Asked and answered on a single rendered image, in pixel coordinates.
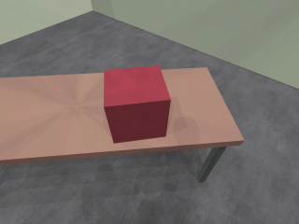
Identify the table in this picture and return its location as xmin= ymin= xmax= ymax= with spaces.
xmin=0 ymin=67 xmax=245 ymax=183

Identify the carton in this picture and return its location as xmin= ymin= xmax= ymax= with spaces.
xmin=104 ymin=65 xmax=171 ymax=144

